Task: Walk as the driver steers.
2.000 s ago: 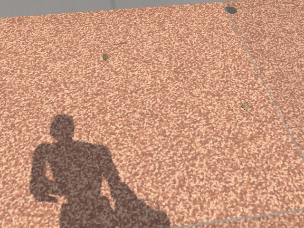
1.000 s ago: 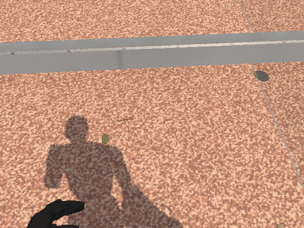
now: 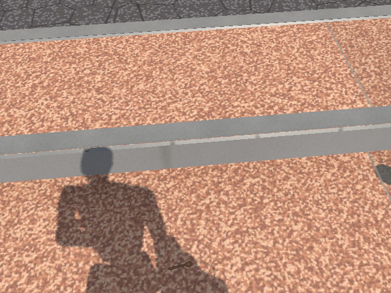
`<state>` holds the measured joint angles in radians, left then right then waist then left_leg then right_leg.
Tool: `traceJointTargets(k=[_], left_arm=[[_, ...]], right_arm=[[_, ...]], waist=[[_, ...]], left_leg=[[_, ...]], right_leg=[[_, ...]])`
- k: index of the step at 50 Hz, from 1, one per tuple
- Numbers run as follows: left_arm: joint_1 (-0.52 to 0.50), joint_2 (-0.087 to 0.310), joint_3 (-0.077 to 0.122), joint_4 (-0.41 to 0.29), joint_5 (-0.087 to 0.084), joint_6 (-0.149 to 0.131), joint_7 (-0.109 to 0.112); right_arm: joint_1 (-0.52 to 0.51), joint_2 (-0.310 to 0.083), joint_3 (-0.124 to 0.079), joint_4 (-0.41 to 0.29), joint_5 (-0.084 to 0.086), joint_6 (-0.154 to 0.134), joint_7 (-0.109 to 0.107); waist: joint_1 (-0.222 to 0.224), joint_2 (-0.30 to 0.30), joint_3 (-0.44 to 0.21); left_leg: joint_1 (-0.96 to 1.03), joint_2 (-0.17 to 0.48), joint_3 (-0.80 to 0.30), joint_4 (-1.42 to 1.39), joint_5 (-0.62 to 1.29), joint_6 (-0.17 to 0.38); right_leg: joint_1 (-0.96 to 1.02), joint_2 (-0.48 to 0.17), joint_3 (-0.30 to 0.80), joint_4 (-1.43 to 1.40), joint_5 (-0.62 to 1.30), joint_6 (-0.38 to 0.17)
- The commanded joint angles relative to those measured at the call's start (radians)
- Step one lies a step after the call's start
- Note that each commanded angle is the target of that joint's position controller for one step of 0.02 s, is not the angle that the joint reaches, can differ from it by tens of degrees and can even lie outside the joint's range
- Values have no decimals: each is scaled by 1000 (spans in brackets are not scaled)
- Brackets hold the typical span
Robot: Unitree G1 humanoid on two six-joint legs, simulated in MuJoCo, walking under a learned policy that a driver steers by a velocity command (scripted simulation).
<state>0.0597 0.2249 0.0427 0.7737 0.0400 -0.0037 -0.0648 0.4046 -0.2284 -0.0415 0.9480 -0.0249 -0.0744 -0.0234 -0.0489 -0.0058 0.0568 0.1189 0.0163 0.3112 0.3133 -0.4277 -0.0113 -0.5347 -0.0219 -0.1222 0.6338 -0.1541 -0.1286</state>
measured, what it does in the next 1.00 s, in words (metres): walks ahead: right foot, then left foot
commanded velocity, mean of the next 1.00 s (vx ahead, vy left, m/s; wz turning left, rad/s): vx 0.19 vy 0.00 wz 0.01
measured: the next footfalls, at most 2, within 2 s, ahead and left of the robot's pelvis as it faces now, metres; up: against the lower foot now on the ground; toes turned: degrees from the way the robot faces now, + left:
right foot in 0.02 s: +0.17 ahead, -0.07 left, +0.00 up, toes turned -6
left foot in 0.54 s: +0.40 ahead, +0.03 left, +0.00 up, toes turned -9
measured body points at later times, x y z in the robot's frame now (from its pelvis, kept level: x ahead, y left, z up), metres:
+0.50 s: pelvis +0.23 -0.03 +0.01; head +0.26 -0.04 +0.46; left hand +0.32 +0.23 -0.12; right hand +0.31 -0.29 -0.12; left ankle +0.36 +0.05 -0.71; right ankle +0.13 -0.07 -0.72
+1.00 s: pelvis +0.27 -0.04 +0.01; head +0.30 -0.05 +0.46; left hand +0.37 +0.24 -0.11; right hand +0.37 -0.32 -0.12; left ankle +0.36 +0.04 -0.72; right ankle +0.28 -0.16 -0.71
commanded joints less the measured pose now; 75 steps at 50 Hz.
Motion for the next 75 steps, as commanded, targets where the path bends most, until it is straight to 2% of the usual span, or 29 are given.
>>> traceJointTargets(k=[1, 2, 3, 4, 5, 7, 10, 14, 22, 26, 27, 28, 29, 30, 32, 36, 45, 50, 51, 52, 53, 54, 56, 63, 70, 72, 73, 74, 75], left_arm=[[236, 111, 45, 12, 6, -20, 19], [387, 197, 77, 52, 18, -25, 36], [345, 317, 104, 36, 4, -20, 46], [376, 301, 101, 28, -26, -9, 47], [320, 270, 92, 40, -28, -7, 57], [232, 185, 70, 35, -35, -18, 63], [199, 164, 56, 25, -44, -46, 61], [258, 198, 63, 34, -39, -44, 62], [304, 129, 21, 77, -17, -38, 85], [239, 175, 29, 87, -24, -34, 105], [227, 190, 32, 76, -30, -34, 109], [274, 169, 29, 45, -32, -38, 110], [325, 119, 20, 53, -29, -22, 101], [311, 130, 16, 72, 1, -5, 96], [216, 141, 22, 59, -4, 13, 89], [199, 114, 14, 48, -11, 39, 86], [111, 123, 8, 14, -33, 30, 105], [251, 127, 7, 36, -44, 2, 122], [267, 173, 18, 36, -34, -5, 131], [232, 283, 42, 6, -16, -2, 138], [112, 304, 47, -23, -3, 2, 132], [104, 229, 30, -29, -4, 0, 127], [43, 162, 10, -45, -19, -7, 120], [234, 198, 28, -5, -18, -7, 111], [188, 199, 26, 30, -17, -5, 76], [182, 148, 4, 52, -32, -7, 70], [225, 98, -13, 41, -37, -14, 65], [243, 67, -21, 46, -47, -6, 70], [214, 134, -7, 65, -40, 8, 77]], right_arm=[[-7, -205, -45, -45, 1, 16, -7], [-6, -183, -37, -72, 1, 17, -3], [27, -63, -15, -146, 9, 9, 21], [-111, -147, -29, -174, 1, -3, 23], [-165, -133, -24, -196, 15, -17, 28], [-139, -126, -22, -176, 2, -19, 23], [-88, -109, -21, -170, -19, 35, 20], [-165, -97, -16, -205, -13, 57, 18], [-264, -85, 6, -197, 7, 46, 22], [-109, -135, -12, -137, 1, 26, 13], [-40, -165, -21, -119, -1, 14, 11], [-1, -257, -43, -128, 3, 9, 10], [-19, -248, -43, -130, 26, 28, 17], [-54, -208, -37, -138, 46, 38, 28], [-163, -159, -30, -164, 27, 64, 26], [-169, -171, -42, -162, 16, 84, 21], [-159, -213, -74, -157, 4, 111, 26], [-240, -207, -80, -167, 16, 125, 35], [-239, -178, -72, -177, 25, 123, 33], [-212, -116, -59, -199, 43, 118, 31], [-214, -175, -73, -183, 10, 111, 23], [-217, -216, -84, -173, -7, 109, 25], [-151, -189, -83, -140, -10, 120, 39], [-264, -149, -54, -175, 6, 145, 67], [-242, -105, -20, -151, 25, 140, 38], [-175, -95, -7, -104, 4, 121, 16], [-141, -165, -13, -95, -23, 103, 0], [-235, -222, -18, -99, 3, 98, -10], [-272, -181, -13, -104, 11, 92, -7]], waist=[[148, 74, -132], [209, -19, -232], [125, -262, -292], [182, -79, -307], [150, -45, -169], [66, 32, -57], [7, 20, -67], [27, -27, -84], [97, -72, -81], [14, -50, -76], [-21, 2, -117], [9, 156, -189], [40, 253, -273], [57, 117, -235], [70, 42, -78], [71, 100, -96], [15, 136, -104], [87, 148, -97], [86, 81, -82], [56, -151, -98], [41, -183, -19], [23, -90, -21], [-25, -82, -30], [95, -139, -65], [70, -190, -92], [25, -118, -106], [45, 38, -170], [84, 193, -109], [63, 158, -100]], left_leg=[[-72, 250, -37, 417, 1096, 105], [-273, 217, -33, 716, 794, 70], [-732, -5, -97, 1080, -117, 4], [-841, -12, -324, 1136, -88, 10], [-889, 43, -340, 1093, 28, 21], [-777, 98, -340, 928, 112, 18], [-653, 88, -327, 845, 99, -27], [-687, 57, -302, 717, 199, -50], [-598, 21, -272, 361, 366, 25], [-423, -39, -278, 165, 304, 99], [-297, 11, -347, 101, 588, 127], [-131, 223, -599, 155, 1128, 235], [-46, 372, -827, 103, 1315, 398], [-130, 347, -814, 62, 1076, 391], [-311, 234, -693, -12, 685, 320], [-380, 118, -624, -58, 406, 247], [-360, 107, -777, -79, 109, 217], [-459, 52, -810, -38, 121, 134], [-533, -12, -757, 22, 16, 75], [-661, -147, -583, 263, -96, 18], [-716, -189, -425, 505, -98, 5], [-640, -119, -440, 648, -58, 2], [-625, -114, -417, 795, 32, -1], [-709, -74, -358, 674, -8, -53], [-378, -77, -287, 234, 31, 11], [-106, -5, -338, -121, 385, 35], [67, 197, -527, -111, 535, 53], [-107, 310, -561, -20, 786, 158], [-131, 279, -513, 10, 747, 188]], right_leg=[[307, 118, -36, -90, -88, -79], [556, -4, 160, -153, -177, -131], [832, -297, 716, -243, -166, -288], [830, -311, 839, -344, -123, -286], [722, -295, 677, -354, -32, -257], [501, -198, 500, -373, 193, -182], [381, -134, 363, -353, 632, -163], [379, -76, 309, -312, 797, -115], [525, -102, 235, -300, 794, -14], [559, -121, 220, -93, 873, -3], [508, -73, 189, 53, 724, 23], [340, 54, 128, 326, 236, 63], [150, 184, 116, 521, -461, 92], [128, 118, 195, 582, -456, 97], [78, 66, 193, 552, -358, 116], [122, 64, 158, 402, -267, 157], [139, 72, 177, 150, -262, 159], [387, 107, 169, -226, -178, 100], [456, 24, 248, -370, -198, 76], [503, -240, 550, -480, -351, -11], [336, -368, 648, -512, -277, -91], [266, -340, 562, -467, -119, -105], [290, -214, 357, -401, 82, -49], [578, -229, 245, -286, 477, -83], [466, -211, 220, -215, 568, -69], [335, -176, 211, -186, 442, 21], [220, -126, 179, -116, 147, 76], [244, -39, 121, -172, -229, 101], [285, -35, 135, -108, -297, 103]])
